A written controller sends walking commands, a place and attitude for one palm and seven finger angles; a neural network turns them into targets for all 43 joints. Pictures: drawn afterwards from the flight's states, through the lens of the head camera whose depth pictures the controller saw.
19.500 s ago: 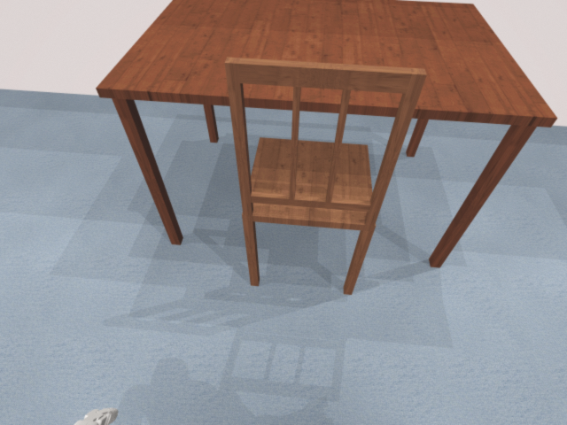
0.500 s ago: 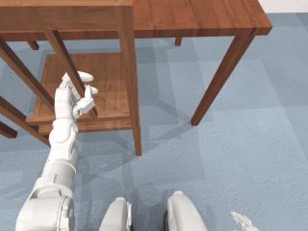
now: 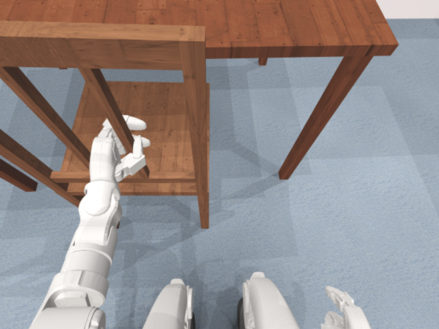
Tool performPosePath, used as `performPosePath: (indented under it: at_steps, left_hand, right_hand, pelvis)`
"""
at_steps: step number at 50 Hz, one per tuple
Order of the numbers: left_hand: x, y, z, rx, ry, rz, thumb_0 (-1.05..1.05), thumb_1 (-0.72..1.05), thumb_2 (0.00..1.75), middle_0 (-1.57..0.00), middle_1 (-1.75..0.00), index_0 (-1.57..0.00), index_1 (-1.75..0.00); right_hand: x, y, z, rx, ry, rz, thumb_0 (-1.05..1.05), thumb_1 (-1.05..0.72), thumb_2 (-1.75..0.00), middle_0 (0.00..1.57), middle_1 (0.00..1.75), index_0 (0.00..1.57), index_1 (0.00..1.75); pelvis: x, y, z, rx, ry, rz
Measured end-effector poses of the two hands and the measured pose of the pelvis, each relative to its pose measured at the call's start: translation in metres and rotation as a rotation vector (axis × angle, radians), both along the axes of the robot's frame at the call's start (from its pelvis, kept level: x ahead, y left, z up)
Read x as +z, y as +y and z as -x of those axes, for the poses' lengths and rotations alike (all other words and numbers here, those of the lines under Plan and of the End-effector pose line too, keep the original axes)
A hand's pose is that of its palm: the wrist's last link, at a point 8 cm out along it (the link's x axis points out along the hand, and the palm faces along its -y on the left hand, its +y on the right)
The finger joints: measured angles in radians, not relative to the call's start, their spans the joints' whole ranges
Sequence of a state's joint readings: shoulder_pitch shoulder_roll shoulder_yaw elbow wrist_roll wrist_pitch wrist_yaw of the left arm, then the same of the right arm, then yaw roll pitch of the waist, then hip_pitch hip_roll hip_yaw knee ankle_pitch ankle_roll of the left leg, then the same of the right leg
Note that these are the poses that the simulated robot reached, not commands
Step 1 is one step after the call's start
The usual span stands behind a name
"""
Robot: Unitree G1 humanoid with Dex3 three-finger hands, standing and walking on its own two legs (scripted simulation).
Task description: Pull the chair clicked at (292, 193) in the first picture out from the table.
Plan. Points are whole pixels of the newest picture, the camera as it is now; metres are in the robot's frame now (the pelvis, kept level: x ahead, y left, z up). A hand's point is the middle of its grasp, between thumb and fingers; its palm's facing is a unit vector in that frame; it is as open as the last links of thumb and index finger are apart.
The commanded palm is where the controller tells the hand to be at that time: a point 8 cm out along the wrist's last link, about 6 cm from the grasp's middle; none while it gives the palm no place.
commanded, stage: step backward, pulling the chair out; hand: left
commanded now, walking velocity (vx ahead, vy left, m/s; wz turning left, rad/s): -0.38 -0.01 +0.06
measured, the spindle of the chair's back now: (66, 135) +0.44 +0.28 +0.03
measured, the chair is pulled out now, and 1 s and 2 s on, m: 0.03 0.15 0.16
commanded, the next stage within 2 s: none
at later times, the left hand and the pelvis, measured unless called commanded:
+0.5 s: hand (150, 176) +0.37 +0.12 +0.03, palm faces -0.04 -0.99 -0.15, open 4.8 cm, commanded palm +0.34 +0.17 +0.03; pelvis -0.01 +0.00 +0.08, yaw -2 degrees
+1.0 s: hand (162, 211) +0.30 +0.10 +0.02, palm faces +0.01 -0.98 -0.19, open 4.9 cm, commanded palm +0.29 +0.15 +0.03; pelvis -0.06 -0.02 +0.08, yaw +0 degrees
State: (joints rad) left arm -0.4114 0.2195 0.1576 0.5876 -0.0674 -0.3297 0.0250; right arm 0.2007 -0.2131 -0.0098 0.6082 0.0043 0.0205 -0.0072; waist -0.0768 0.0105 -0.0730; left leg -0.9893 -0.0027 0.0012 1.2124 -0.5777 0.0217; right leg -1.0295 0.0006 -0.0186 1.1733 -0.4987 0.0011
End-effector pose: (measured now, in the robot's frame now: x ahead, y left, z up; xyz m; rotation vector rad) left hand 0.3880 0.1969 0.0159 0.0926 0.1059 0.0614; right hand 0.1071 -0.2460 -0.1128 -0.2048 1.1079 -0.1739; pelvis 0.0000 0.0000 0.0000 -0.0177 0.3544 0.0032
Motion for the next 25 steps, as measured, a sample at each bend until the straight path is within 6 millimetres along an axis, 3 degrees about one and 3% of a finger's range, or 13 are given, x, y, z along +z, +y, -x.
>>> performPosePath:
  at_steps: [6, 12, 18, 25]
  left_hand:
    - [0.016, -0.006, 0.001, 0.043, 0.23, -0.008, 0.03, 0.79, 0.84, -0.31, -1.14, -0.41, -1.45]
    - [0.022, -0.013, 0.007, 0.017, 0.3, -0.007, 0.03, 0.8, 0.83, -0.28, -1.04, -0.46, -1.45]
    - [0.024, -0.017, 0.017, -0.027, 0.339, -0.026, 0.03, 0.8, 0.82, -0.27, -1.04, -0.49, -1.45]
    - [0.026, -0.025, 0.039, -0.047, 0.37, -0.046, 0.04, 0.79, 0.83, -0.27, -1.05, -0.5, -1.45]
  right_hand:
    - [0.048, 0.002, 0.011, -0.087, 0.024, 0.022, 0.01, -0.9, -0.9, 0.2, 0.3, 0.2, 0.3]
    - [0.08, -0.012, 0.034, -0.12, 0.08, 0.102, 0.01, -0.9, -0.9, 0.2, 0.3, 0.2, 0.3]
    - [0.09, -0.022, 0.057, -0.162, 0.105, 0.133, 0.01, -0.9, -0.9, 0.2, 0.3, 0.2, 0.3]
    - [0.084, -0.016, 0.073, -0.18, 0.116, 0.086, 0.01, -0.9, -0.9, 0.2, 0.3, 0.2, 0.3]
  pelvis:
    - [0.046, 0.004, -0.006, -0.007, -0.056, -0.005]
    - [0.068, 0.006, -0.007, -0.012, -0.089, 0.01]
    - [0.077, 0.008, 0.0, -0.029, -0.122, 0.015]
    - [0.082, 0.004, 0.011, -0.039, -0.152, 0.013]
